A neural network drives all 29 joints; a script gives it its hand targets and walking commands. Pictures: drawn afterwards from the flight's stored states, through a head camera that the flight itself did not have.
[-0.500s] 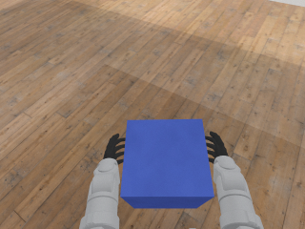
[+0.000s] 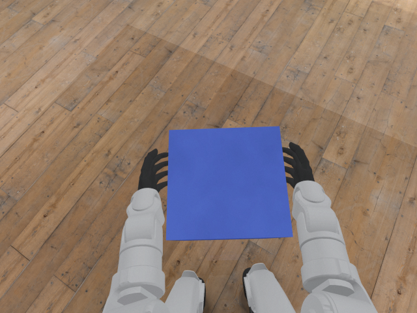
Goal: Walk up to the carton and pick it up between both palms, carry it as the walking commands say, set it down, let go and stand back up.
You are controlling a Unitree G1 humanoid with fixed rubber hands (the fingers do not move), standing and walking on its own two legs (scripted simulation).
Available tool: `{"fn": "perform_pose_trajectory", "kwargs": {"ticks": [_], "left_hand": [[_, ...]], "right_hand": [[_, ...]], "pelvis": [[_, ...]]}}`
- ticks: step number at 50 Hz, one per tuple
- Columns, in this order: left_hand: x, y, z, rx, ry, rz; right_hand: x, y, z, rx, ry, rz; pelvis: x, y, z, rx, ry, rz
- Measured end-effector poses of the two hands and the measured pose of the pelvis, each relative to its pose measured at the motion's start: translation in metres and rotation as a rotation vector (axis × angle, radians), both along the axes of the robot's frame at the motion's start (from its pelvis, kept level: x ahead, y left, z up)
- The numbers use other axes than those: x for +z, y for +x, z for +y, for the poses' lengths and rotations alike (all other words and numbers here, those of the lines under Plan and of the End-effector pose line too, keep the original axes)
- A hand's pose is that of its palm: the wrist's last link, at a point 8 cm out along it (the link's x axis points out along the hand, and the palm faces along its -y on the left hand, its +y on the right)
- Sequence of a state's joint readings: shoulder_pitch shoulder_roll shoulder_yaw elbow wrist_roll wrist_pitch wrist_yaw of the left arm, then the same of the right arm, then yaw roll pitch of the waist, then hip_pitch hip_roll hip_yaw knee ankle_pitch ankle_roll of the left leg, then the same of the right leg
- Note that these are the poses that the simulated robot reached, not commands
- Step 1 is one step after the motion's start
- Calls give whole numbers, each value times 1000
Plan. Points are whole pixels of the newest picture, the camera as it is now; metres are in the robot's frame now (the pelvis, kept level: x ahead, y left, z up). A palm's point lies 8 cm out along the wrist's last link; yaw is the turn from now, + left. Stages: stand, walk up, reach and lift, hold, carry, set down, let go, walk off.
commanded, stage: set down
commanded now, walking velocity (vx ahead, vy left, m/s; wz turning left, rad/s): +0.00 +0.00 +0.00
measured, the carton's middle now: (224, 192) +0.37 -0.01 -0.13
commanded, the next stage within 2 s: none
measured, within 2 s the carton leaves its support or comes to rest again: neither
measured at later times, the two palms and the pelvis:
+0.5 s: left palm (160, 189) +0.39 +0.14 -0.15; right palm (288, 182) +0.39 -0.16 -0.15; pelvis -0.01 +0.00 -0.08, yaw +1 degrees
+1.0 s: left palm (168, 191) +0.41 +0.13 -0.23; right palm (280, 184) +0.41 -0.17 -0.24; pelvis -0.03 -0.01 -0.15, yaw +1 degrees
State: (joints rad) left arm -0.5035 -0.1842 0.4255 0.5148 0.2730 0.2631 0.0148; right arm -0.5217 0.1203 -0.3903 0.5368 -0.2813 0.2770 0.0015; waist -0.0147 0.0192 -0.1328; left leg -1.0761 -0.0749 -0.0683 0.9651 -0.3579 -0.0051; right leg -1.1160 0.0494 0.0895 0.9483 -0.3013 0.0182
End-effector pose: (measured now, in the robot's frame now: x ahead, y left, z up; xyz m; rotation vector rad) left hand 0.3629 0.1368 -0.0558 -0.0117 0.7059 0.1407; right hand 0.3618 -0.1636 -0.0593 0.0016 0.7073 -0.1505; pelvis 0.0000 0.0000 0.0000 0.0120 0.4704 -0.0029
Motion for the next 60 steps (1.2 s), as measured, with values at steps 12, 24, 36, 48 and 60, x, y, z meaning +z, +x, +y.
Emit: {"fn": "perform_pose_trajectory", "kwargs": {"ticks": [12, 24, 36, 48, 60], "left_hand": [[-43, 13, -2, 11, -11, -2], [-86, 24, -1, 15, -12, -7], [-128, 35, -2, 11, -7, -12], [-172, 44, -2, 13, -3, -14], [-213, 54, -2, 15, 0, -12]], "right_hand": [[-42, 14, -2, -4, 7, -3], [-85, 26, -1, -4, 10, -7], [-128, 37, -2, -5, 7, -11], [-171, 48, -2, 4, 7, -13], [-213, 58, -2, 10, 4, -11]], "pelvis": [[-36, -2, 0, 0, 3, 114], [-72, -6, -3, 7, 3, 191], [-108, -14, -5, 10, 5, 232], [-144, -25, -6, 12, 9, 259], [-178, -37, -6, 17, 12, 278]]}}
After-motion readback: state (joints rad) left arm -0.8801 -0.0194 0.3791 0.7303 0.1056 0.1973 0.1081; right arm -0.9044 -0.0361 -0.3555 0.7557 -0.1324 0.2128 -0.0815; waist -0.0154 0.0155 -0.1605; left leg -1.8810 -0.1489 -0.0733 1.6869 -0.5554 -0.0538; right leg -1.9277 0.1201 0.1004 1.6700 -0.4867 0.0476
